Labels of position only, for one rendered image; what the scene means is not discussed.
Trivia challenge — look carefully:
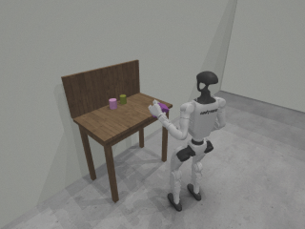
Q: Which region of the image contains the right robot shin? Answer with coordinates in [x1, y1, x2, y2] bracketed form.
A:
[192, 162, 203, 194]

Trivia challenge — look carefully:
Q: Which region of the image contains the robot left forearm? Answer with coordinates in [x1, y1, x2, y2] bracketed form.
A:
[157, 113, 183, 139]

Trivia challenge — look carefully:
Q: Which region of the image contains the table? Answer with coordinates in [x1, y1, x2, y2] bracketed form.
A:
[61, 59, 173, 202]

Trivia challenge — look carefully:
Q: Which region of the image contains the sponge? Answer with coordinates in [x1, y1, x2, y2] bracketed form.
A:
[152, 102, 169, 118]

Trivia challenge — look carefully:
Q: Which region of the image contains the robot left upper arm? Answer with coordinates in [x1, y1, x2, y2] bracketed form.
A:
[178, 101, 194, 140]

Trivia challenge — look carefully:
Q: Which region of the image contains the robot head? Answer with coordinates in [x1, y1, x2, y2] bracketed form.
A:
[194, 71, 218, 105]

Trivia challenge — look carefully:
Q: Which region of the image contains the robot right forearm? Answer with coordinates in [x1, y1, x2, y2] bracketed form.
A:
[212, 125, 221, 132]

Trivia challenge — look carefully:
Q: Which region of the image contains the robot right upper arm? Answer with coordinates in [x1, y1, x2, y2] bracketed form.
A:
[214, 96, 226, 129]

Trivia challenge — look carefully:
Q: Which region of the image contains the left robot hand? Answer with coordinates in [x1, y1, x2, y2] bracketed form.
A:
[148, 100, 166, 117]

